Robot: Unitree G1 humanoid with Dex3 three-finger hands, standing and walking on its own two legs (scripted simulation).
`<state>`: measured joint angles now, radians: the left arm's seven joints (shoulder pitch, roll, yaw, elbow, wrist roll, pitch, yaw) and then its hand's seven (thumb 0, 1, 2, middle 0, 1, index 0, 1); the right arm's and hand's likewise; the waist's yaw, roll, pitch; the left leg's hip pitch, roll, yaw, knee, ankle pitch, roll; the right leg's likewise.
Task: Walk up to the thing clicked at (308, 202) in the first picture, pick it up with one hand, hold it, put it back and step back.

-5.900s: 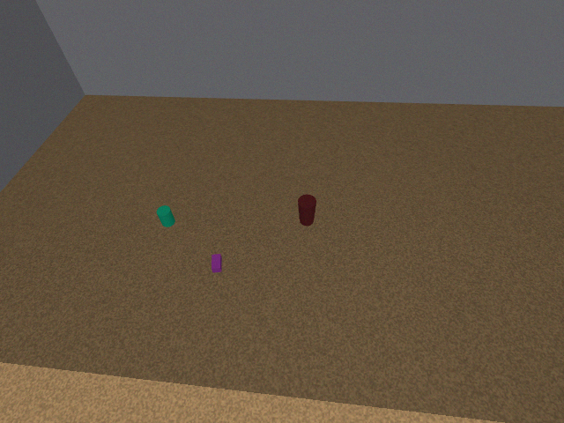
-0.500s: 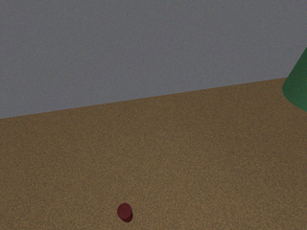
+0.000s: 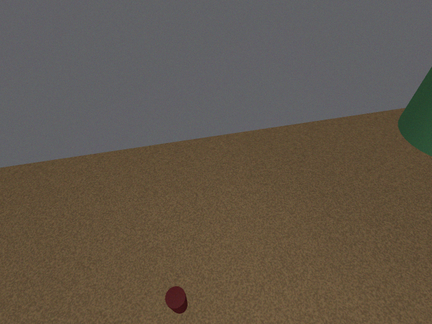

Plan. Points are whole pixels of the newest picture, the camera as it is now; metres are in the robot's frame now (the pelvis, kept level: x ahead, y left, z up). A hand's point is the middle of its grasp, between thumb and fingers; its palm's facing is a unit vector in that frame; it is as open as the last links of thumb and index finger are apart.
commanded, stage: stand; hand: left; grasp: from the side
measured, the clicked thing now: (177, 301) +0.33 +0.21 -0.72
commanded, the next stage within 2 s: go down in 0.64 s
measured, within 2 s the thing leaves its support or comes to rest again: neither
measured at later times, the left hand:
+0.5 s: hand out of the picture +0.08 +0.25 -0.16, palm faces -0.03 -0.94 -0.35, open 7.4 cm
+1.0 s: hand out of the picture +0.16 +0.26 -0.17, palm faces +0.06 -0.94 -0.32, open 11.4 cm
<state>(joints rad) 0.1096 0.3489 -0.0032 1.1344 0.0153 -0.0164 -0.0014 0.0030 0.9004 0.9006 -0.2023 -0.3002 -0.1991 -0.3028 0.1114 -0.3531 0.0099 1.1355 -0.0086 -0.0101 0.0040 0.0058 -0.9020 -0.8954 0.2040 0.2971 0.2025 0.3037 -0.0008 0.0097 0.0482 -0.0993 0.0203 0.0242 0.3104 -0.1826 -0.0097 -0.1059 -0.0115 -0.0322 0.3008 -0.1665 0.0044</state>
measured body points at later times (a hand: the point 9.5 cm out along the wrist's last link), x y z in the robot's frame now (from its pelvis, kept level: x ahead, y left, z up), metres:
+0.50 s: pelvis +0.00 +0.00 +0.00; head +0.01 +0.00 +0.45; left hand +0.08 +0.30 -0.13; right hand +0.08 -0.30 -0.13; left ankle -0.01 +0.12 -0.75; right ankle +0.00 -0.12 -0.75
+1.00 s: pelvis -0.01 +0.00 -0.03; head +0.06 +0.01 +0.42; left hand +0.16 +0.31 -0.15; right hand +0.09 -0.27 -0.15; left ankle -0.01 +0.12 -0.75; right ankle +0.00 -0.12 -0.75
